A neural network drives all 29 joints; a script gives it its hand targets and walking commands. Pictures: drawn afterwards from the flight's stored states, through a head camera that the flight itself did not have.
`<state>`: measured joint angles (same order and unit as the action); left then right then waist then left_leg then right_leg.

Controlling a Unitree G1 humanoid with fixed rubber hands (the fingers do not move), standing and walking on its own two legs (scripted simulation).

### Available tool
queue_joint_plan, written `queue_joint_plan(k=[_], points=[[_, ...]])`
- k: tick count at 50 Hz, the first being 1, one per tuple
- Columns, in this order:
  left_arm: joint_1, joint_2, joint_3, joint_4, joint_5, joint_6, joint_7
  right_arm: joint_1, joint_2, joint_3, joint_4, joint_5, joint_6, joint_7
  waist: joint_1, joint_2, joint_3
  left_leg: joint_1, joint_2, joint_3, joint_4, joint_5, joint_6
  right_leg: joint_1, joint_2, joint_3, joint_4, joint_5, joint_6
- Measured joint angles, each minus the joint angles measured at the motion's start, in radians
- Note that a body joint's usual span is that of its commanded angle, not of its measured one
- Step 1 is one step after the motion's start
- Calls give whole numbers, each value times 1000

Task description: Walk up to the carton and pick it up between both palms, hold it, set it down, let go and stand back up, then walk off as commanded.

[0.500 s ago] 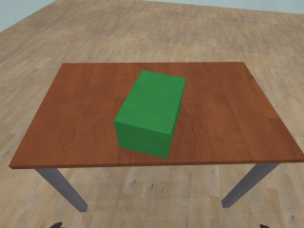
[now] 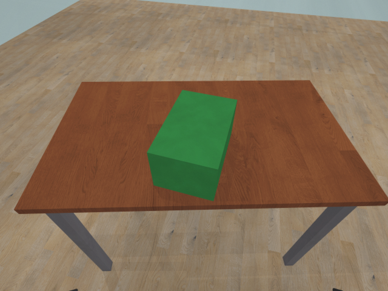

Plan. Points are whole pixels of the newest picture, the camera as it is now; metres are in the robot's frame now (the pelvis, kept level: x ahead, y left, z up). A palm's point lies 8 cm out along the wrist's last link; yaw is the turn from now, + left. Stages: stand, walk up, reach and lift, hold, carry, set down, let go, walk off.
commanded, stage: walk off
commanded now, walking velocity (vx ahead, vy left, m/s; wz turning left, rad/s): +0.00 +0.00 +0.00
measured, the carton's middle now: (196, 141) +0.50 +0.03 -0.01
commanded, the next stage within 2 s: none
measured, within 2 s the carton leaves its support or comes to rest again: neither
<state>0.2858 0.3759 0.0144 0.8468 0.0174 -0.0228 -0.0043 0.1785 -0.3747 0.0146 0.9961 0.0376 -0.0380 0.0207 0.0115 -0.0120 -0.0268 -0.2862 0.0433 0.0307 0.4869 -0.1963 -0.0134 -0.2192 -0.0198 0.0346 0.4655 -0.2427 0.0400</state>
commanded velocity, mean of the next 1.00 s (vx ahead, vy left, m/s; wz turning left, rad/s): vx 0.00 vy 0.00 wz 0.00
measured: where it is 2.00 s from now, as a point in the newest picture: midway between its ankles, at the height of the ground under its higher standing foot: outside the picture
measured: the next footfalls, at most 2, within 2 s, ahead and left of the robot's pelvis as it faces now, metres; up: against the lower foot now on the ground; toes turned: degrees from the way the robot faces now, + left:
left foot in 0.84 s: -0.12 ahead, +0.09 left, +0.03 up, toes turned -4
right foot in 1.24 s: -0.34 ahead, -0.07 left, +0.00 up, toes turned +5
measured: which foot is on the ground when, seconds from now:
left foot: down 0.00-0.34, up 0.36-0.82, down 0.84-1.00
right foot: down 0.00-0.84, up 0.86-1.00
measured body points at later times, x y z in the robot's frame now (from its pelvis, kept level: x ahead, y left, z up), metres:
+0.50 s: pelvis -0.09 -0.05 -0.02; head -0.09 -0.09 +0.43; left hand -0.01 +0.29 -0.10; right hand +0.03 -0.36 -0.14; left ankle -0.10 +0.09 -0.66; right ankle -0.03 -0.14 -0.74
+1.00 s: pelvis -0.26 +0.02 -0.03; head -0.25 +0.04 +0.42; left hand -0.18 +0.35 -0.14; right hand -0.22 -0.30 -0.14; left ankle -0.16 +0.10 -0.73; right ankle -0.19 -0.13 -0.66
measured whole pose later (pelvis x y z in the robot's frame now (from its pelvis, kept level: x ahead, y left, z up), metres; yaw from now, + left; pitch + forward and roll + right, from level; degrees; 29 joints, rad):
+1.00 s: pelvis -0.26 +0.02 -0.03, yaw +1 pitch -7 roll -2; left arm 0.22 0.40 0.12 0.82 0.02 0.09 0.03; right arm 0.34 -0.40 0.00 0.81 0.03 0.07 0.00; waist 0.01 -0.01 0.16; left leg -0.39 -0.08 -0.04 0.79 -0.40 0.00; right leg -0.55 0.11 0.15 1.24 -0.42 -0.04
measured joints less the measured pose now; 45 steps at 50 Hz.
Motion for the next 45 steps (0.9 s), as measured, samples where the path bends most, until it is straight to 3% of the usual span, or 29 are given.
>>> queue_joint_plan(k=[7,9,12,16,18,20,24,27,33,40,42,43,45], points=[[-20,3,18,3,0,18,0,-6,-1,0,-30,0,21,-11,-1,0,28,0,0,0,13,3,4,-15,0,-1,43,0,0],[-31,10,33,3,0,33,1,-6,-2,0,-60,0,32,-13,-1,1,48,1,0,-1,26,4,9,-56,3,-2,160,-30,0],[-32,19,55,3,0,55,0,-6,-5,0,-103,0,48,-21,-1,3,65,0,0,-1,36,12,19,-102,13,-1,363,-186,0],[-31,31,69,1,1,70,0,-21,-30,0,-158,0,66,-27,1,13,80,-40,3,1,75,23,5,-86,13,2,300,-163,0],[-33,37,73,2,6,67,0,-36,-45,-2,-177,0,77,-28,1,20,110,-76,1,-2,177,-37,21,-77,17,0,266,-82,-35],[-28,22,73,3,11,77,0,-35,-54,-8,-177,0,99,-35,2,32,121,-110,-32,-27,368,-181,41,-77,17,-1,286,-98,-65],[-30,15,73,-3,12,78,2,1,-58,-11,-178,0,115,-36,1,40,122,-132,-100,-65,663,-207,44,-88,15,-2,251,-65,-78],[-36,15,73,-16,12,68,8,38,-64,-11,-178,0,120,-33,0,41,123,-133,-125,-72,751,-208,35,-134,15,-2,239,-29,-79],[-38,14,73,-31,12,51,16,95,-69,-11,-179,0,128,-28,-1,41,134,-134,-128,-73,725,-245,20,-215,15,-3,239,33,-79],[-56,14,81,-30,12,67,16,140,-74,-13,-179,0,125,-10,-1,40,134,-124,-127,-74,493,-294,28,-281,1,-7,240,98,-79],[-74,16,91,-30,12,78,19,166,-79,-17,-182,0,116,-5,-1,39,142,-102,-120,-78,388,-280,40,-324,1,-6,286,44,-79],[-89,17,96,-29,12,87,22,175,-77,-18,-182,-1,115,-5,-1,37,170,-103,-121,-75,402,-238,47,-332,8,5,346,-47,-79],[-96,17,102,-29,12,108,31,199,-59,-18,-179,-6,119,-8,-3,29,192,-103,-120,-74,420,-207,46,-357,69,82,538,-166,-79]])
